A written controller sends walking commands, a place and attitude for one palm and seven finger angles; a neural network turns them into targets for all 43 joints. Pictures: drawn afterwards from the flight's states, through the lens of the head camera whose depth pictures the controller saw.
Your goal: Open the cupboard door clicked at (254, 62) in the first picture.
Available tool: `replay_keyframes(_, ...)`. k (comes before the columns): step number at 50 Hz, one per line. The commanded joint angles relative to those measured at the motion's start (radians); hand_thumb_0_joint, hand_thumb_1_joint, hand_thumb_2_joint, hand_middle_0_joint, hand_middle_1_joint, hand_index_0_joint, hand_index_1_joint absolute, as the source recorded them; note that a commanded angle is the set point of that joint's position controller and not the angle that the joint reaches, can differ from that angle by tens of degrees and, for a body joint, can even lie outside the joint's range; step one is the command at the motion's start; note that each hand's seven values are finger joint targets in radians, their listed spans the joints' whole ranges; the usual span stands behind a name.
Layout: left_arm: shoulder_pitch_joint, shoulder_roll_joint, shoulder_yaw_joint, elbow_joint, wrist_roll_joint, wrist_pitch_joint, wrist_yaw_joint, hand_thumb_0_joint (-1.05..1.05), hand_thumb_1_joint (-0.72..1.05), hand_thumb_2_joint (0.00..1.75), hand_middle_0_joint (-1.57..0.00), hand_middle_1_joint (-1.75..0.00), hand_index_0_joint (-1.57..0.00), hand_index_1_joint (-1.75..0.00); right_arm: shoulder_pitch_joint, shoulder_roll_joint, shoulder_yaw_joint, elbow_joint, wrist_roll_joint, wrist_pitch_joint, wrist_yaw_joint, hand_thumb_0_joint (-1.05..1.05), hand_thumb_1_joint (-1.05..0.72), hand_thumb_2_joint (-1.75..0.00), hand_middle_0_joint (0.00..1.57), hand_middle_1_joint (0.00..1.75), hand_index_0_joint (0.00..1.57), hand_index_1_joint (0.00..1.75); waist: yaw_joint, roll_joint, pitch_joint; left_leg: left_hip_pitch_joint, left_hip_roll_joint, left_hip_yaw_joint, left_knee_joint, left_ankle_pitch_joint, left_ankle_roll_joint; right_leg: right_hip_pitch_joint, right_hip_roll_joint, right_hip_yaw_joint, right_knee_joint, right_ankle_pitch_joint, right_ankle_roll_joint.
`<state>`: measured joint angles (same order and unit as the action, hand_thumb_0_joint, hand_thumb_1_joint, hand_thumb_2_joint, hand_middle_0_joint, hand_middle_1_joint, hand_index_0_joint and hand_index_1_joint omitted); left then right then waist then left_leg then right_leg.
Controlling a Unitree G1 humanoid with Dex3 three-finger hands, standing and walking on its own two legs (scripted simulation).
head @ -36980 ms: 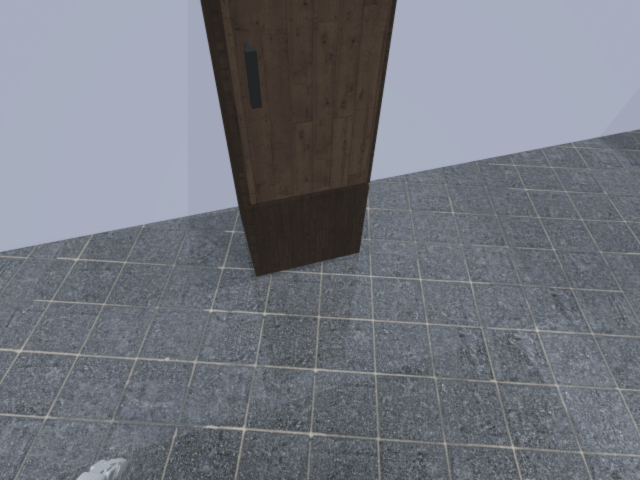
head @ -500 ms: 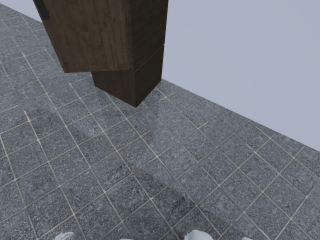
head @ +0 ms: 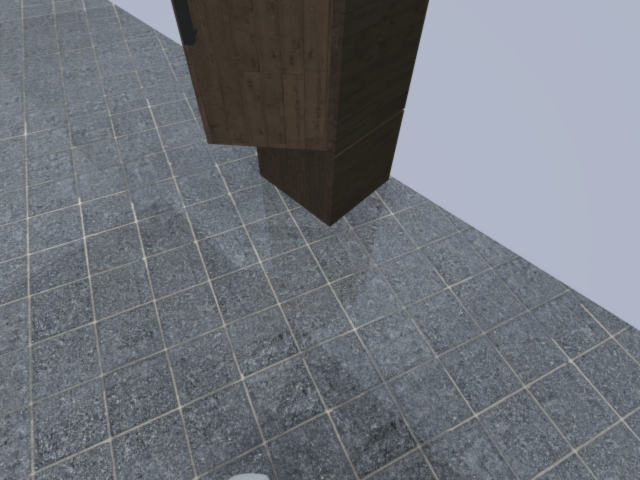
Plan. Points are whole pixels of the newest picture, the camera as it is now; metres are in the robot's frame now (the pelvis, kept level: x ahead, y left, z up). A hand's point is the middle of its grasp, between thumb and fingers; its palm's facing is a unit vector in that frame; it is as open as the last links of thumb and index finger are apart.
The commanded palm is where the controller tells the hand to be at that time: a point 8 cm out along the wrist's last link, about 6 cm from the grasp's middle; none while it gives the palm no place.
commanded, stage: take the last steps up to it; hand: left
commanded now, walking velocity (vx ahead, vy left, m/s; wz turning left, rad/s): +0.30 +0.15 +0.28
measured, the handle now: (185, 11) +1.07 +0.41 +0.06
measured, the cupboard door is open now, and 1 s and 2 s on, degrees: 40 40 40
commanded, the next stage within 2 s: come to a stop and stand still in 1.32 s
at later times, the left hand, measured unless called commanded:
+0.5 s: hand (187, 429) +0.20 +0.21 -0.16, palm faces +0.09 -0.97 -0.24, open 7.4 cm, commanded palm none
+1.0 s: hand (147, 439) +0.18 +0.28 -0.19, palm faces +0.23 -0.96 -0.16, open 7.4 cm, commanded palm none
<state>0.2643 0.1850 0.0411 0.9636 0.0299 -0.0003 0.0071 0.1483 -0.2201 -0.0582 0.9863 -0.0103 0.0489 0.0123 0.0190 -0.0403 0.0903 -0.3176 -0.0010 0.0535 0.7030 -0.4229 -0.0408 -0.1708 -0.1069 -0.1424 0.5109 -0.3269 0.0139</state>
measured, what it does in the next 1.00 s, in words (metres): walks ahead: left foot, then right foot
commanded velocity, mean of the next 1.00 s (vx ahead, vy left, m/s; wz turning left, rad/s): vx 0.30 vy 0.13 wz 0.06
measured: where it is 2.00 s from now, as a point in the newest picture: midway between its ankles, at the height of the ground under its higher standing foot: (275, 373)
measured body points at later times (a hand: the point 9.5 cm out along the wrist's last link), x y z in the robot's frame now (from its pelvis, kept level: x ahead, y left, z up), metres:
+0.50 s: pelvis +0.11 +0.01 -0.01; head +0.13 -0.01 +0.43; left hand +0.19 +0.26 -0.14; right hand +0.07 -0.22 -0.18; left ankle +0.01 +0.11 -0.72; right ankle +0.16 -0.09 -0.74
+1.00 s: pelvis +0.28 +0.12 -0.01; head +0.31 +0.14 +0.43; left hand +0.17 +0.33 -0.18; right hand +0.42 -0.10 -0.15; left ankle +0.32 +0.22 -0.74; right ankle +0.19 -0.05 -0.67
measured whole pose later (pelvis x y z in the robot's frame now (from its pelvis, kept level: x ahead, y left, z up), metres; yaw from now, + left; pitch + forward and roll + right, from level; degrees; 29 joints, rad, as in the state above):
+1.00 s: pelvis +0.28 +0.12 -0.01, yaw +7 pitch +0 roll +0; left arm 0.38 0.18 0.06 1.14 0.03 0.00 0.00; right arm 0.14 -0.17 -0.04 0.97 -0.03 -0.06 0.01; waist 0.05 -0.05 0.08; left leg -0.37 0.03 0.15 0.61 -0.24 0.05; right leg -0.29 -0.15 -0.06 1.06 -0.49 0.00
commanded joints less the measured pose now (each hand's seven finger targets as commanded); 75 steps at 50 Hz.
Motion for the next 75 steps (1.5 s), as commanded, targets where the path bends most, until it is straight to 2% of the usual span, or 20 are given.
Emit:
replay_keyframes(1,0.014,0.211,0.063,-0.033,-0.011,-0.019,0.000,0.00,0.90,0.90,-0.20,-0.30,-0.20,-0.30,0.059,-0.078,-0.005,-0.045,-0.005,-0.050,0.000,0.00,-0.90,-0.90,0.20,0.30,0.20,0.30,-0.030,-0.076,-0.109,0.188,-0.011,0.027,-0.280,0.124,0.029,-0.051,-0.181,0.130,-0.033,0.165,-0.058)
replay_keyframes(3,-0.042,0.105,0.043,-0.089,-0.020,-0.012,-0.014,0.00,0.90,0.90,-0.20,-0.30,-0.20,-0.30,0.223,-0.236,-0.045,-0.018,-0.026,-0.058,-0.016,0.00,-0.90,-0.90,0.20,0.30,0.20,0.30,-0.110,0.374,-0.140,0.433,0.343,-0.474,-0.416,0.172,0.236,-0.443,0.034,-0.047,0.406,-0.301,0.038)
replay_keyframes(4,-0.137,0.110,0.036,-0.115,-0.009,-0.009,-0.011,0.00,0.90,0.90,-0.20,-0.30,-0.20,-0.30,0.268,-0.235,-0.044,0.003,-0.023,-0.050,-0.026,0.00,-0.90,-0.90,0.20,0.30,0.20,0.30,-0.133,0.289,-0.097,0.383,0.386,-0.489,-0.446,0.163,0.312,-0.515,0.022,0.050,0.553,-0.330,0.016)
replay_keyframes(8,-0.119,0.105,0.039,-0.065,-0.003,-0.010,-0.030,0.00,0.90,0.90,-0.20,-0.30,-0.20,-0.30,0.150,-0.136,-0.007,-0.033,-0.017,-0.081,-0.037,0.00,-0.90,-0.90,0.20,0.30,0.20,0.30,-0.044,0.193,-0.014,0.204,0.268,-0.354,-0.502,0.111,0.255,-0.488,-0.025,0.124,0.632,-0.086,0.004)
replay_keyframes(18,-0.159,0.070,0.023,-0.072,-0.005,-0.019,-0.034,0.00,0.90,0.90,-0.20,-0.30,-0.20,-0.30,0.232,-0.119,0.000,0.029,-0.017,-0.097,-0.027,0.00,-0.90,-0.90,0.20,0.30,0.20,0.30,-0.033,0.139,-0.008,0.172,0.210,-0.212,-0.487,0.261,0.252,-0.268,0.028,0.036,0.209,0.006,0.017)
replay_keyframes(21,-0.033,0.091,0.037,-0.030,-0.004,-0.032,-0.031,0.00,0.90,0.90,-0.20,-0.30,-0.20,-0.30,0.210,-0.111,0.004,0.041,-0.012,-0.094,-0.026,0.00,-0.90,-0.90,0.20,0.30,0.20,0.30,0.033,0.077,-0.025,0.051,0.149,-0.156,-0.343,0.211,0.195,-0.004,0.060,0.023,0.036,0.089,0.002)
replay_keyframes(22,0.077,0.132,0.052,0.003,0.000,-0.043,-0.026,0.00,0.90,0.90,-0.20,-0.30,-0.20,-0.30,0.204,-0.086,0.007,0.037,-0.004,-0.098,-0.024,0.00,-0.90,-0.90,0.20,0.30,0.20,0.30,0.079,-0.007,-0.065,-0.060,0.081,-0.099,-0.171,0.184,0.154,0.197,0.009,0.102,-0.045,0.062,-0.021)
replay_keyframes(24,0.256,0.284,0.086,0.046,-0.007,-0.051,-0.008,0.00,0.90,0.90,-0.20,-0.30,-0.20,-0.30,0.187,-0.058,0.006,-0.011,-0.001,-0.098,-0.014,0.00,-0.90,-0.90,0.20,0.30,0.20,0.30,0.124,-0.275,-0.145,-0.358,-0.037,-0.032,0.373,-0.195,0.071,0.369,-0.437,0.700,-0.321,-0.120,-0.206)
replay_keyframes(25,0.198,0.244,0.080,0.031,-0.016,-0.048,0.000,0.00,0.90,0.90,-0.20,-0.30,-0.20,-0.30,0.143,-0.083,-0.004,-0.015,-0.010,-0.094,-0.010,0.00,-0.90,-0.90,0.20,0.30,0.20,0.30,0.102,-0.127,-0.054,-0.401,0.033,-0.101,0.462,-0.103,0.067,0.272,-0.422,0.645,-0.347,-0.187,-0.226)
replay_keyframes(31,0.063,0.095,0.034,0.029,-0.010,-0.078,0.002,0.00,0.90,0.90,-0.20,-0.30,-0.20,-0.30,0.158,0.011,-0.001,0.038,-0.013,-0.053,0.017,0.00,-0.90,-0.90,0.20,0.30,0.20,0.30,-0.013,-0.107,-0.007,-0.237,0.102,-0.032,0.331,0.201,0.005,-0.033,-0.227,0.177,-0.381,0.092,-0.106)
replay_keyframes(41,0.126,0.152,0.044,0.113,0.002,-0.076,-0.001,0.00,0.90,0.90,-0.20,-0.30,-0.20,-0.30,-0.013,0.006,0.001,-0.041,-0.007,-0.081,0.038,0.00,-0.90,-0.90,0.20,0.30,0.20,0.30,0.020,-0.153,0.011,-0.115,0.065,0.051,-0.100,0.217,0.017,0.041,-0.243,0.094,-0.285,0.223,-0.099)
replay_keyframes(44,0.110,0.130,0.043,0.109,-0.002,-0.062,-0.003,0.00,0.90,0.90,-0.20,-0.30,-0.20,-0.30,0.194,-0.075,-0.016,0.020,-0.016,-0.097,0.020,0.00,-0.90,-0.90,0.20,0.30,0.20,0.30,-0.087,0.020,-0.080,0.252,0.033,0.075,-0.243,0.195,0.044,-0.089,-0.153,-0.001,0.009,0.246,-0.057)
replay_keyframes(46,0.113,0.049,0.019,0.056,-0.013,-0.056,-0.008,0.00,0.90,0.90,-0.20,-0.30,-0.20,-0.30,0.414,-0.244,-0.055,0.060,-0.024,-0.099,-0.014,0.00,-0.90,-0.90,0.20,0.30,0.20,0.30,-0.147,0.389,-0.237,0.504,0.369,-0.412,-0.387,0.195,0.197,-0.405,0.052,-0.024,0.582,-0.288,-0.004)
replay_keyframes(48,0.009,0.045,0.020,0.033,-0.011,-0.055,-0.004,0.00,0.90,0.90,-0.20,-0.30,-0.20,-0.30,0.321,-0.185,-0.037,0.039,-0.021,-0.098,-0.029,0.00,-0.90,-0.90,0.20,0.30,0.20,0.30,-0.113,0.211,-0.162,0.358,0.378,-0.361,-0.437,0.205,0.233,-0.492,-0.013,0.094,0.787,-0.182,-0.036)
replay_keyframes(53,0.049,0.017,0.023,0.063,-0.003,-0.029,-0.020,0.00,0.90,0.90,-0.20,-0.30,-0.20,-0.30,0.197,-0.067,0.003,0.019,-0.015,-0.131,-0.037,0.00,-0.90,-0.90,0.20,0.30,0.20,0.30,-0.015,0.136,-0.080,0.180,0.289,-0.132,-0.503,0.384,0.204,-0.417,-0.043,0.113,0.670,0.013,-0.015)
replay_keyframes(66,-0.076,0.050,0.024,-0.018,-0.001,-0.033,-0.022,0.00,0.90,0.90,-0.20,-0.30,-0.20,-0.30,0.259,-0.067,0.014,0.085,-0.021,-0.113,-0.031,0.00,-0.90,-0.90,0.20,0.30,0.20,0.30,0.010,0.050,-0.040,0.188,0.233,0.006,-0.327,0.555,0.170,-0.102,0.058,0.028,0.046,0.140,-0.047)
replay_keyframes(67,0.031,0.080,0.033,0.015,0.000,-0.043,-0.020,0.00,0.90,0.90,-0.20,-0.30,-0.20,-0.30,0.243,-0.064,0.017,0.087,-0.014,-0.115,-0.030,0.00,-0.90,-0.90,0.20,0.30,0.20,0.30,0.060,0.013,-0.088,0.122,0.178,0.043,-0.186,0.543,0.132,0.071,0.053,0.057,-0.011,0.215,-0.062)
replay_keyframes(69,0.234,0.245,0.069,0.070,-0.009,-0.057,-0.006,0.00,0.90,0.90,-0.20,-0.30,-0.20,-0.30,0.263,-0.030,0.016,0.045,0.004,-0.117,-0.023,0.00,-0.90,-0.90,0.20,0.30,0.20,0.30,0.099,-0.271,-0.224,-0.248,-0.025,0.115,0.333,-0.181,0.033,0.423,-0.358,0.590,-0.184,0.476,-0.278)
replay_keyframes(71,0.106,0.173,0.057,0.036,-0.021,-0.050,0.016,0.00,0.90,0.90,-0.20,-0.30,-0.20,-0.30,0.160,-0.037,0.006,0.037,0.003,-0.098,-0.026,0.00,-0.90,-0.90,0.20,0.30,0.20,0.30,0.062,-0.067,-0.077,-0.296,0.066,-0.053,0.448,-0.121,0.034,0.190,-0.329,0.508,-0.253,0.361,-0.284)
replay_keyframes(75,-0.067,0.093,0.017,0.002,-0.014,-0.050,0.023,0.00,0.90,0.90,-0.20,-0.30,-0.20,-0.30,0.233,0.047,0.035,0.083,0.007,-0.052,-0.030,0.00,-0.90,-0.90,0.20,0.30,0.20,0.30,-0.042,-0.106,-0.097,-0.032,0.067,-0.025,0.147,-0.005,-0.004,-0.044,-0.176,0.170,-0.208,0.756,-0.192)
